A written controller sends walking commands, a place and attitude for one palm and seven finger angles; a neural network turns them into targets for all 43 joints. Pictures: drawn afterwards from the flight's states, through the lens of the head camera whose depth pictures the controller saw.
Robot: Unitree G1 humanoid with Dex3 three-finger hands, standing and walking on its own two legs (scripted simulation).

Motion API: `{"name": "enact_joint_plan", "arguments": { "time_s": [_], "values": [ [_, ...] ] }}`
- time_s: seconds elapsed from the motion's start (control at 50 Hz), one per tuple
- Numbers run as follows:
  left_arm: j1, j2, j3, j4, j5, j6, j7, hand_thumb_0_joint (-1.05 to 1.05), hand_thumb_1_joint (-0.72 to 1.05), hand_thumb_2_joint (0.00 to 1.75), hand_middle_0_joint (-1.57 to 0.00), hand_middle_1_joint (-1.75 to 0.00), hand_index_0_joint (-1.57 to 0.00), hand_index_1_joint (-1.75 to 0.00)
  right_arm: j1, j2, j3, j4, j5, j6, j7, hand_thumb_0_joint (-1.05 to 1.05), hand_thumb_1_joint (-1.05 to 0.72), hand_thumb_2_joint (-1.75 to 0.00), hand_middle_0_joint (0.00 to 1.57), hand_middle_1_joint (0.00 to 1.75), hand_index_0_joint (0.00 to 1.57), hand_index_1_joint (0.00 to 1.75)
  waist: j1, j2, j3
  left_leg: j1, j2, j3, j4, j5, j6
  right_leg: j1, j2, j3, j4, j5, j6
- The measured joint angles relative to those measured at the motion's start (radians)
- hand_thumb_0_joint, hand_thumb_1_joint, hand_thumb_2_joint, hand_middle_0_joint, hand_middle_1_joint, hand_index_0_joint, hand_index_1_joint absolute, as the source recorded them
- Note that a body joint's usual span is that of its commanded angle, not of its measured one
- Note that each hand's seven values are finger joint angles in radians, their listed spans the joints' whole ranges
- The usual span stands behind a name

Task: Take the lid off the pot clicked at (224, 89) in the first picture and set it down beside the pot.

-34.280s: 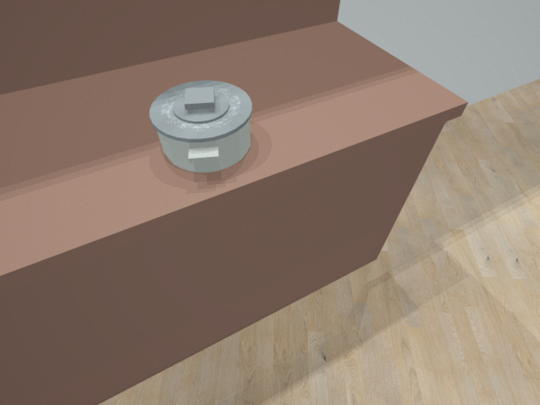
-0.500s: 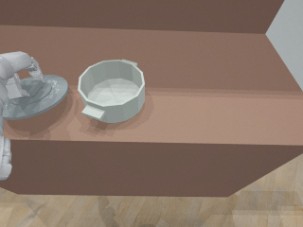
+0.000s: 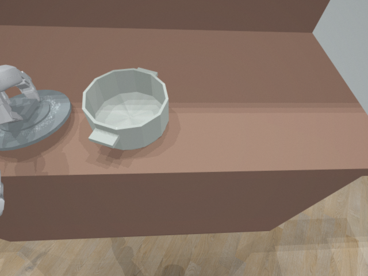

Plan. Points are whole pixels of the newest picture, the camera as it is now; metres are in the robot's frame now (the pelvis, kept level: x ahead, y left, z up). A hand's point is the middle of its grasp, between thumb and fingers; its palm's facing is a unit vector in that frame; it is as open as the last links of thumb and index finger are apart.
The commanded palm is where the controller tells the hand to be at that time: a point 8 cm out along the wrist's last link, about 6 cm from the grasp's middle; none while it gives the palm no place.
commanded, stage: lower the lid onto the table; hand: left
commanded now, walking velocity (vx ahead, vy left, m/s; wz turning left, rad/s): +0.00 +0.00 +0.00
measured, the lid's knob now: (20, 108) +0.48 +0.33 +0.08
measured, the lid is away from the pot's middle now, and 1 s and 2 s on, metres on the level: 0.23 0.24 0.24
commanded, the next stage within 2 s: open the fingers wide in 0.60 s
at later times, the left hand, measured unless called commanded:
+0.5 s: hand (7, 110) +0.45 +0.33 +0.11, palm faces -0.47 -0.17 -0.87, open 8.8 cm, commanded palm +0.48 +0.34 +0.14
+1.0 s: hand (5, 116) +0.44 +0.34 +0.10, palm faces -0.41 -0.11 -0.90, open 8.8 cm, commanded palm +0.46 +0.33 +0.14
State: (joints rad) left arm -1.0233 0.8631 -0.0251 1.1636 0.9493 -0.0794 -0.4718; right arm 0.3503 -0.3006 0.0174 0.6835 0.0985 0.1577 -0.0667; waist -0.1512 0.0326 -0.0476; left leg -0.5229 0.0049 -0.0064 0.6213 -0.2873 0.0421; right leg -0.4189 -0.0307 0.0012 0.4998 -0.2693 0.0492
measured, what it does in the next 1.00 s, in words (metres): stands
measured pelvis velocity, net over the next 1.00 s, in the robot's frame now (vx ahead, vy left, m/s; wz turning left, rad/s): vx -0.02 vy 0.01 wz -0.02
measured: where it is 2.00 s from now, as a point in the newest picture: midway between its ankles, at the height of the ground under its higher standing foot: outside the picture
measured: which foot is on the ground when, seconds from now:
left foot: down 0.00-1.00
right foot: down 0.00-1.00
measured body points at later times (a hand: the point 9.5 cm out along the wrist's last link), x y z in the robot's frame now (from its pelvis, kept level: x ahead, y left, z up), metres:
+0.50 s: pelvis -0.01 +0.01 -0.02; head +0.06 +0.02 +0.43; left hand +0.47 +0.34 +0.16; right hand -0.01 -0.28 -0.13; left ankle +0.01 +0.09 -0.73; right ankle -0.02 -0.17 -0.73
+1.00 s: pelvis -0.02 +0.01 -0.02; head +0.05 +0.04 +0.42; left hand +0.46 +0.34 +0.15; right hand +0.00 -0.27 -0.13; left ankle +0.00 +0.09 -0.73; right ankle -0.02 -0.17 -0.73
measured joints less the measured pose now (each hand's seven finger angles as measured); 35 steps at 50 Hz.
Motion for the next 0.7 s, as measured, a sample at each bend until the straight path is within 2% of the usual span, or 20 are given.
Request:
{"name": "enact_joint_plan", "arguments": {
  "time_s": [0.14, 0.24, 0.3, 0.5, 0.7],
  "values": [
    [-0.031, 0.007, -0.024, 0.026, 0.017, 0.002, 0.005, 0.01, 0.10, 1.05, -0.67, -0.82, -0.57, -0.76, -0.015, 0.003, 0.005, -0.010, 0.005, 0.003, -0.005, 0.01, -0.90, -0.90, 0.21, 0.30, 0.21, 0.30, 0.002, 0.000, -0.007, -0.044, 0.002, -0.002, 0.036, -0.010, 0.002, -0.042, 0.003, 0.000, 0.035, -0.010, -0.001],
    [-0.065, 0.017, -0.038, 0.063, 0.005, -0.004, 0.005, 0.00, 0.09, 1.04, -0.67, -0.84, -0.57, -0.76, -0.020, 0.002, 0.013, -0.012, 0.011, 0.003, -0.007, 0.01, -0.90, -0.90, 0.21, 0.30, 0.21, 0.30, -0.001, -0.002, -0.018, -0.074, 0.003, 0.000, 0.067, -0.022, 0.003, -0.075, 0.004, 0.002, 0.067, -0.022, 0.005],
    [-0.083, 0.018, -0.050, 0.069, 0.013, -0.001, 0.002, 0.00, 0.08, 1.04, -0.68, -0.85, -0.58, -0.76, -0.018, 0.000, 0.014, -0.015, 0.011, 0.006, -0.006, 0.01, -0.90, -0.90, 0.21, 0.30, 0.21, 0.30, -0.001, -0.002, -0.021, -0.094, 0.004, -0.001, 0.086, -0.027, 0.003, -0.094, 0.005, 0.002, 0.086, -0.028, 0.001],
    [-0.094, 0.039, -0.035, 0.074, 0.017, -0.014, 0.004, -0.01, 0.07, 1.02, -0.69, -0.87, -0.59, -0.77, 0.002, -0.003, 0.021, -0.032, 0.016, 0.020, -0.007, 0.01, -0.90, -0.90, 0.21, 0.30, 0.21, 0.30, -0.008, 0.003, -0.029, -0.148, 0.009, 0.006, 0.142, -0.045, 0.006, -0.153, 0.010, 0.011, 0.146, -0.044, 0.006],
    [-0.120, 0.043, -0.051, 0.079, 0.026, -0.001, -0.002, -0.01, 0.07, 1.01, -0.68, -0.88, -0.59, -0.77, 0.016, 0.002, 0.028, -0.035, 0.021, 0.020, -0.011, 0.01, -0.90, -0.90, 0.21, 0.30, 0.21, 0.30, -0.015, 0.000, -0.032, -0.179, 0.013, 0.007, 0.173, -0.050, 0.008, -0.183, 0.014, 0.014, 0.174, -0.049, 0.001]
  ]
}}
